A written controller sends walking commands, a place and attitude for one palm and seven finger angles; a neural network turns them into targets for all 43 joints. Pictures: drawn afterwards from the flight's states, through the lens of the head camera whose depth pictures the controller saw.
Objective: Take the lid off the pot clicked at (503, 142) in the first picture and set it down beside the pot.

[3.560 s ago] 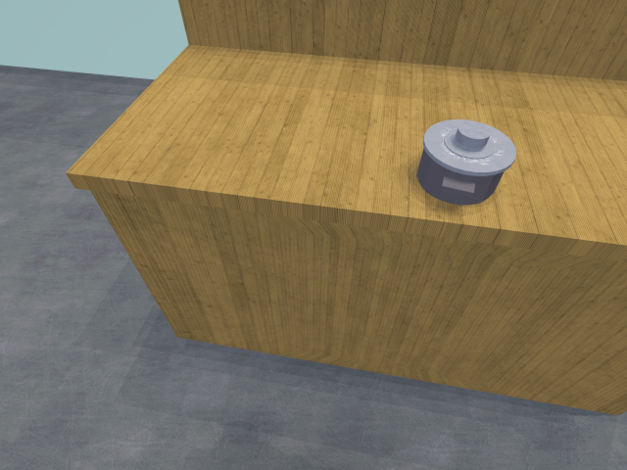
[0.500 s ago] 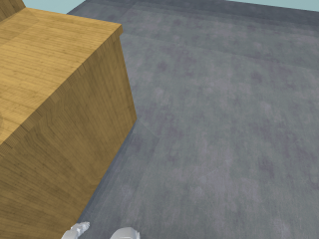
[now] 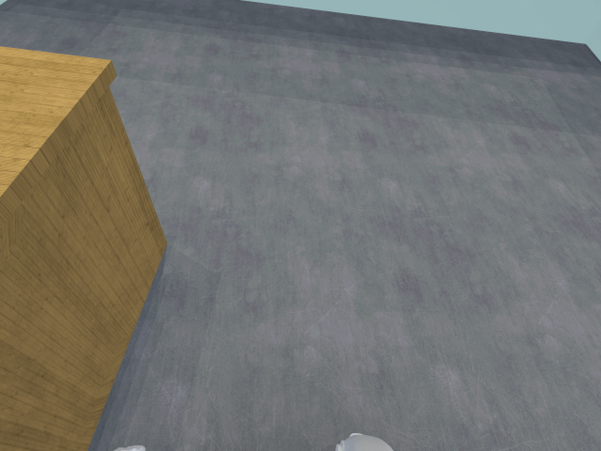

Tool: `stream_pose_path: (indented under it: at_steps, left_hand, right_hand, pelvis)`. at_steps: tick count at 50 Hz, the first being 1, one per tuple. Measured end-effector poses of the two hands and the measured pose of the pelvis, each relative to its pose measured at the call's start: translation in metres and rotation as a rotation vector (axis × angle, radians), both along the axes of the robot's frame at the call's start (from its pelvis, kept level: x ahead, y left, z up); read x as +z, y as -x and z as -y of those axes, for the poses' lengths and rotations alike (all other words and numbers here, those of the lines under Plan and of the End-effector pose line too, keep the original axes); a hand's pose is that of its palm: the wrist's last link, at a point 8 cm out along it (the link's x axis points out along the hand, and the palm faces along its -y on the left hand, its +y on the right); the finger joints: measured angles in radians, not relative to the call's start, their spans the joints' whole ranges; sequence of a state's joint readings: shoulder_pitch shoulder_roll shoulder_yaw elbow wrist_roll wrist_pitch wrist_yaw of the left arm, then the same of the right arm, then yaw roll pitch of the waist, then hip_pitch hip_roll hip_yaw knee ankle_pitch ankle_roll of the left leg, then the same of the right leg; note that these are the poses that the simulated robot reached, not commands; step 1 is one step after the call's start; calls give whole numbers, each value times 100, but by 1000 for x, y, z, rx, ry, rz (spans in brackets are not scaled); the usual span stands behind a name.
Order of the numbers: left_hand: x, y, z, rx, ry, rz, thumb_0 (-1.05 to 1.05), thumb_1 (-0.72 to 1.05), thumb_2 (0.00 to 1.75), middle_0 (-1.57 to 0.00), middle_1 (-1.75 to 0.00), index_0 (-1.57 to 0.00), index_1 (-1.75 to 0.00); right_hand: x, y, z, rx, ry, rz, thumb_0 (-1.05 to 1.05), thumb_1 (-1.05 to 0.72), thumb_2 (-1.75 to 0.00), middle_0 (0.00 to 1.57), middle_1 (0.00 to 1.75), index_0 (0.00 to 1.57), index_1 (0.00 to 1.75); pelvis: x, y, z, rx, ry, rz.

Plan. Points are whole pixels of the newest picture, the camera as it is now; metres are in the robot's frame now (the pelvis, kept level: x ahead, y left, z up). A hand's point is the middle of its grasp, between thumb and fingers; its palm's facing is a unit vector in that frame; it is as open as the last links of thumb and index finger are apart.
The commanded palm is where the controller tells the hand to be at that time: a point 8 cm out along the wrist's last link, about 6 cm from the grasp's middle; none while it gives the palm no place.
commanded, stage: walk to a spot facing it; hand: left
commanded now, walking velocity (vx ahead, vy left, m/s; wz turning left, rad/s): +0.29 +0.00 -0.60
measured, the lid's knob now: out of the picture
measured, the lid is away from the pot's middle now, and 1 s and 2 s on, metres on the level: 0.00 0.00 0.00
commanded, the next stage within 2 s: turn to face it in 0.84 s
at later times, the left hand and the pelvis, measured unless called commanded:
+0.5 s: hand (214, 411) +0.20 +0.14 -0.19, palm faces -0.23 -0.96 -0.15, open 7.3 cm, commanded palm none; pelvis +0.13 -0.03 -0.01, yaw -15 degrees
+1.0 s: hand (334, 243) +0.54 -0.05 -0.17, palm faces -0.60 -0.78 -0.18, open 7.3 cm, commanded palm none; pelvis +0.31 -0.11 -0.02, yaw -32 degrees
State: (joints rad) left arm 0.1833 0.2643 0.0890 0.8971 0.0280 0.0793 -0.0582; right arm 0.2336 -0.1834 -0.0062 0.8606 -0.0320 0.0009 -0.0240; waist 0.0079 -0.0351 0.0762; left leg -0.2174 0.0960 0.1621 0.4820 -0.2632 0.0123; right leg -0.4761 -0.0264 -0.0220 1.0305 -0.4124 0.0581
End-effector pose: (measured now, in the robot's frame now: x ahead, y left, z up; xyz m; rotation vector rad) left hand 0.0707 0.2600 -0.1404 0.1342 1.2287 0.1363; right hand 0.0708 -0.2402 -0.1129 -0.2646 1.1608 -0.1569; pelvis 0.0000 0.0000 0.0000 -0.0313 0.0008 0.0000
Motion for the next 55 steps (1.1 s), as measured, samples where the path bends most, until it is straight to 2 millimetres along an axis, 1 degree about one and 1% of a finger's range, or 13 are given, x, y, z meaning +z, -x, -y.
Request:
stream_pose_path:
  at_steps: [4, 10, 13, 17, 22, 25, 27, 29, 34, 41, 49, 52, 55]
  left_hand:
    - [6, -30, 15, -86, -1, 0, 1, 91, 90, -20, -30, -20, -29]
    - [7, -98, 56, -218, -27, 95, 1, 91, 90, -20, -30, -20, -29]
    - [8, -116, 71, -217, -32, 141, 0, 91, 90, -20, -30, -20, -29]
    - [7, -117, 80, -229, -26, 79, 0, 91, 90, -20, -30, -21, -29]
    - [-6, -121, 77, -253, 1, -48, 0, 91, 90, -20, -30, -21, -30]
    - [-20, -134, 67, -253, 15, -108, 0, 91, 90, -21, -30, -21, -30]
    - [-32, -150, 60, -261, 19, -138, 0, 91, 90, -21, -30, -21, -30]
    - [-35, -173, 57, -286, 12, -155, 1, 91, 90, -21, -30, -21, -30]
    - [-18, -252, 71, -353, 15, -85, 1, 91, 90, -20, -30, -20, -29]
    - [1, -364, 131, -493, 32, 9, 0, 92, 90, -20, -30, -20, -29]
    - [-1, -478, 250, -702, 41, 119, 0, 92, 90, -20, -30, -20, -29]
    - [-7, -506, 287, -719, 41, 207, 0, 91, 90, -20, -30, -20, -29]
    - [-3, -511, 304, -706, 38, 214, 0, 91, 90, -20, -30, -20, -29]
  right_hand:
    - [-5, 31, 12, -93, -19, -42, 1, -90, -90, 20, 30, 21, 30]
    - [-30, 82, 46, -233, -40, -159, 1, -90, -90, 20, 30, 20, 30]
    - [-36, 86, 61, -263, -34, -229, 1, -90, -90, 20, 30, 20, 30]
    - [-25, 49, 72, -286, -23, -174, 1, -91, -90, 20, 30, 20, 30]
    - [-10, -24, 72, -286, -9, -25, 1, -91, -90, 20, 30, 20, 30]
    - [-7, -69, 65, -279, 9, 49, 1, -91, -90, 20, 30, 20, 30]
    - [-10, -92, 60, -280, 33, 95, 1, -91, -90, 20, 30, 20, 30]
    - [-10, -102, 52, -300, 36, 105, 1, -91, -90, 20, 30, 20, 30]
    - [-8, -96, 25, -401, -21, 13, 0, -91, -90, 20, 30, 20, 30]
    - [-11, -63, 3, -584, -96, -166, 1, -92, -90, 20, 30, 20, 30]
    - [-31, -42, -1, -771, -204, -343, 1, -91, -90, 20, 30, 20, 30]
    - [-49, -47, 15, -794, -238, -384, 1, -91, -90, 20, 30, 20, 30]
    - [-55, -73, 42, -779, -225, -360, 1, -91, -90, 20, 30, 20, 30]
  pelvis:
    - [2, -9, 7, -59, 1, -8]
    - [-14, -30, 32, -131, -12, -11]
    - [-17, -42, 40, -144, -2, 2]
    - [-8, -67, 43, -185, -12, 4]
    - [-6, -104, 40, -237, -12, 2]
    - [-12, -134, 33, -266, -3, 6]
    - [-22, -153, 27, -296, 4, 9]
    - [-22, -169, 26, -325, 5, 16]
    - [-6, -206, 31, -386, -4, 15]
    - [3, -254, 49, -478, -18, 1]
    - [-14, -303, 102, -562, -30, 6]
    - [-30, -318, 128, -557, -43, 15]
    - [-27, -328, 140, -541, -25, 24]
